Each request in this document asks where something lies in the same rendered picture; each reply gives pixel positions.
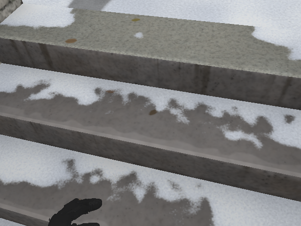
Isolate left robot hand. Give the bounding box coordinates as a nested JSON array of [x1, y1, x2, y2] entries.
[[48, 198, 103, 226]]

